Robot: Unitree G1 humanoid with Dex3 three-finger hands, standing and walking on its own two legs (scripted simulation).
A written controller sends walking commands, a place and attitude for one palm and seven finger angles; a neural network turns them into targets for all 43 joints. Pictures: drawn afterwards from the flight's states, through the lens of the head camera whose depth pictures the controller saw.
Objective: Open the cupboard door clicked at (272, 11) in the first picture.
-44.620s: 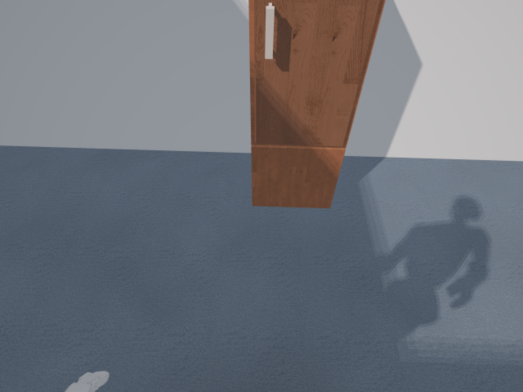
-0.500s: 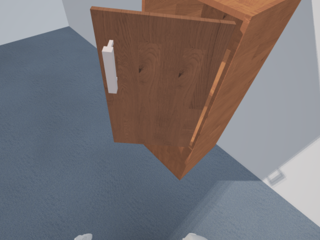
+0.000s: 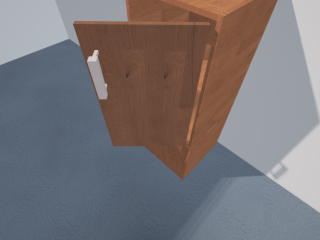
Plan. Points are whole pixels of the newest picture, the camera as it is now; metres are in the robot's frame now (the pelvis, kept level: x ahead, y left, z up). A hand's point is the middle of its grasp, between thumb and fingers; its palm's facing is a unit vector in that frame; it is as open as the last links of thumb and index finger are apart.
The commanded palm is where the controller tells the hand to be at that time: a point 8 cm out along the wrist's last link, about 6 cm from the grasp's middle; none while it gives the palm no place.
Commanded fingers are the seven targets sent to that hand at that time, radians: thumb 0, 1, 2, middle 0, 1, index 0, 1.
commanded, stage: come to a stop and stand still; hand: left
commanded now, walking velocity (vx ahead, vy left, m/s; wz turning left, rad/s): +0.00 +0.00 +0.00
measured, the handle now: (99, 75) +0.55 +0.21 +0.10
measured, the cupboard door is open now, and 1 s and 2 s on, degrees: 45 45 45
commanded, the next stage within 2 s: look again from close up in 0.42 s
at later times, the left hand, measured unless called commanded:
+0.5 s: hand out of the picture -0.04 +0.10 -0.17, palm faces +0.08 -0.99 -0.12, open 7.4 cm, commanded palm none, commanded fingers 0.00 0.90 0.90 -0.20 -0.30 -0.20 -0.30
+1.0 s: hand out of the picture +0.03 +0.19 -0.17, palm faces +0.02 -0.97 -0.23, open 7.4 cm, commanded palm none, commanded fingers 0.00 0.90 0.90 -0.20 -0.30 -0.20 -0.30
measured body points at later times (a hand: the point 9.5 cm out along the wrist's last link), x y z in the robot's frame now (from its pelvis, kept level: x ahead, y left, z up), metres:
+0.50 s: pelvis +0.00 -0.03 +0.00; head +0.01 -0.03 +0.45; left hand -0.04 +0.15 -0.16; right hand -0.02 -0.24 -0.16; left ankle +0.02 +0.10 -0.74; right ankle -0.03 -0.12 -0.74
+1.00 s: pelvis +0.00 +0.01 +0.00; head +0.01 +0.00 +0.45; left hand +0.03 +0.24 -0.15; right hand +0.01 -0.22 -0.16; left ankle +0.01 +0.10 -0.74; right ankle -0.03 -0.12 -0.74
